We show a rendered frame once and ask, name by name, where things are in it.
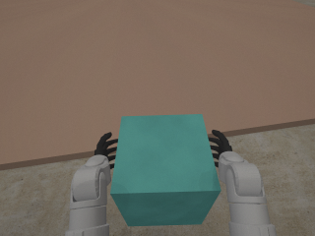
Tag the right robot forearm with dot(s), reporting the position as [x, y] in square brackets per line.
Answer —
[249, 216]

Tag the robot right hand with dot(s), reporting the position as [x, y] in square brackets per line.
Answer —
[223, 145]

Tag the left robot forearm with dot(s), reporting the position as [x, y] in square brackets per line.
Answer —
[88, 198]

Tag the robot left hand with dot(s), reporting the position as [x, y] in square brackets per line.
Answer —
[102, 147]

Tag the carton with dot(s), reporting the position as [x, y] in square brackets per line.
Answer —
[164, 171]

